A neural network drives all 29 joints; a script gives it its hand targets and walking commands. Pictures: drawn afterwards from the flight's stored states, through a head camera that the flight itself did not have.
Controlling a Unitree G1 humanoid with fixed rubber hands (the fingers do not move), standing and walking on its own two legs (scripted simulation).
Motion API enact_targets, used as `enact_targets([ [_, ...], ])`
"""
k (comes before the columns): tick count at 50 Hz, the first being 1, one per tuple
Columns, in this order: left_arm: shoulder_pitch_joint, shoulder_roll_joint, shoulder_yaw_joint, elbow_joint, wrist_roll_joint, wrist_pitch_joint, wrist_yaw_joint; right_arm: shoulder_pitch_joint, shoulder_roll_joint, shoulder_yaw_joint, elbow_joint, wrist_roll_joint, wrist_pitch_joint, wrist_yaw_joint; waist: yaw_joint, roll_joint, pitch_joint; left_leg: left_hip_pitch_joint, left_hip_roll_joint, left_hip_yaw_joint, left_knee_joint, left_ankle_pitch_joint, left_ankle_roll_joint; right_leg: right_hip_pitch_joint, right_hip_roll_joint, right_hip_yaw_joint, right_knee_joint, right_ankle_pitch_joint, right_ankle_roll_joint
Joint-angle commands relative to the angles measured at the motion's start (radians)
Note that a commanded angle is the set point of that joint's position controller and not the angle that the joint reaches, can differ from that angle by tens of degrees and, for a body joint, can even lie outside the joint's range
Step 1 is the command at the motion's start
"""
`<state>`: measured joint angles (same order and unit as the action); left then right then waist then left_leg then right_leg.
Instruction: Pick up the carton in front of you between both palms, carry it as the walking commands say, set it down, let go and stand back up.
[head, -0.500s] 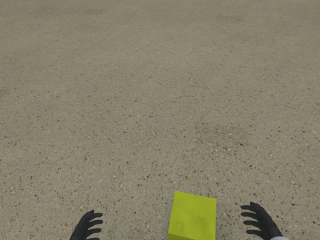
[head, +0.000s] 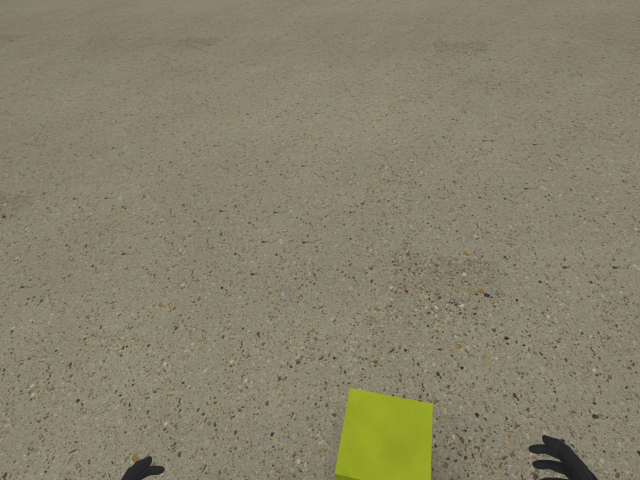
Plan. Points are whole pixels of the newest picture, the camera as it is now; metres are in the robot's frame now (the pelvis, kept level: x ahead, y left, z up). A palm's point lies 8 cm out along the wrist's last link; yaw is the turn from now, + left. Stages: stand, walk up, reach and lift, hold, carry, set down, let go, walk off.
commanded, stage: stand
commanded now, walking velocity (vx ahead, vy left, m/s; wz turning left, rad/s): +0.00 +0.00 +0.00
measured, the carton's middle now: (383, 452) +0.34 -0.09 -0.64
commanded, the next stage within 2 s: none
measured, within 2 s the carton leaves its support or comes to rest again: neither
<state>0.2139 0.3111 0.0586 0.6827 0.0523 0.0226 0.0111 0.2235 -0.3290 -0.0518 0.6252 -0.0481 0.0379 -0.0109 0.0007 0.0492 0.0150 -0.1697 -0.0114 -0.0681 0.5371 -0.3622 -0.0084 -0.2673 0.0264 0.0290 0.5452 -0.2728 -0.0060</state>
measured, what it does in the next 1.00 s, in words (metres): stands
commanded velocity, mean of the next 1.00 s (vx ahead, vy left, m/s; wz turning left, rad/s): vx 0.00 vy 0.00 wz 0.00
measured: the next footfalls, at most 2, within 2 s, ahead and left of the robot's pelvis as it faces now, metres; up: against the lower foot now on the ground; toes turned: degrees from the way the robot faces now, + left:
none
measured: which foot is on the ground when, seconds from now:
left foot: down 0.00-1.00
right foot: down 0.00-1.00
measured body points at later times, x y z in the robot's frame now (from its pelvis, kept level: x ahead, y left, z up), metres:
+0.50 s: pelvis +0.01 -0.01 +0.01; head +0.01 -0.03 +0.46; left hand +0.12 +0.29 -0.09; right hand +0.15 -0.30 -0.11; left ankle -0.05 +0.13 -0.73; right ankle +0.01 -0.12 -0.73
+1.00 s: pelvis +0.00 -0.01 +0.01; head -0.01 -0.02 +0.46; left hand +0.09 +0.31 -0.10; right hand +0.11 -0.31 -0.11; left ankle -0.05 +0.13 -0.73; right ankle +0.01 -0.12 -0.73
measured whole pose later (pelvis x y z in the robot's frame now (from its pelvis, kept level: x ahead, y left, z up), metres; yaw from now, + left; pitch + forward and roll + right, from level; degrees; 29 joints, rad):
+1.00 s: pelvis +0.00 -0.01 +0.01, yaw +2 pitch -2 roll +0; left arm 0.13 0.36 0.03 0.99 0.02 0.00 0.01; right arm 0.18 -0.38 0.00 0.92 -0.03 -0.01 -0.03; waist 0.01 0.03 0.02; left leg -0.07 0.00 -0.10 0.39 -0.28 -0.02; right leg -0.16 0.03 0.00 0.40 -0.20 -0.02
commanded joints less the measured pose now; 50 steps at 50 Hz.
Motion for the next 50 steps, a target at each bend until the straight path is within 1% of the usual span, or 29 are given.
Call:
enact_targets([
  [1,-0.051,0.136,0.031,-0.042,-0.004,-0.027,0.005,-0.045,-0.123,-0.023,-0.04,0.0,-0.037,-0.007,0.0,-0.063,-0.06,-0.019,0.054,-0.046,-0.082,0.21,0.008,0.048,-0.081,0.069,-0.097,0.17,-0.012],
  [3,-0.045,0.147,0.03,-0.018,-0.007,-0.028,0.009,-0.038,-0.133,-0.021,-0.014,0.002,-0.041,-0.011,0.001,-0.06,-0.068,-0.004,0.059,-0.049,-0.083,0.26,0.007,0.067,-0.086,0.068,-0.091,0.224,-0.014],
  [7,-0.044,0.166,0.028,0.022,-0.012,-0.03,0.014,-0.032,-0.148,-0.013,0.027,0.007,-0.044,-0.016,0.002,-0.057,-0.067,0.01,0.065,-0.053,-0.087,0.313,0.006,0.096,-0.094,0.069,-0.094,0.28,-0.019],
  [12,-0.052,0.179,0.024,0.064,-0.017,-0.031,0.014,-0.031,-0.161,-0.004,0.067,0.011,-0.047,-0.021,0.005,-0.051,-0.063,0.015,0.071,-0.058,-0.094,0.349,0.005,0.128,-0.101,0.071,-0.101,0.327,-0.021],
  [17,-0.067,0.182,0.021,0.1,-0.021,-0.031,0.014,-0.036,-0.168,0.004,0.098,0.014,-0.049,-0.024,0.007,-0.044,-0.059,0.017,0.077,-0.062,-0.107,0.363,0.005,0.149,-0.105,0.072,-0.112,0.343,-0.022],
  [24,-0.088,0.186,0.019,0.147,-0.024,-0.032,0.011,-0.049,-0.178,0.011,0.137,0.015,-0.052,-0.026,0.01,-0.039,-0.048,0.016,0.085,-0.069,-0.137,0.344,0.008,0.166,-0.108,0.073,-0.136,0.32,-0.022],
  [39,-0.113,0.207,0.012,0.228,-0.028,-0.034,0.003,-0.067,-0.199,0.017,0.21,0.018,-0.059,-0.022,0.014,-0.039,-0.016,0.001,0.096,-0.083,-0.197,0.257,0.016,0.171,-0.116,0.086,-0.187,0.218,-0.023],
  [50,-0.121,0.222,0.006,0.269,-0.032,-0.036,-0.001,-0.07,-0.21,0.022,0.251,0.022,-0.061,-0.019,0.014,-0.04,-0.009,-0.003,0.099,-0.088,-0.217,0.238,0.02,0.176,-0.121,0.093,-0.205,0.194,-0.024],
])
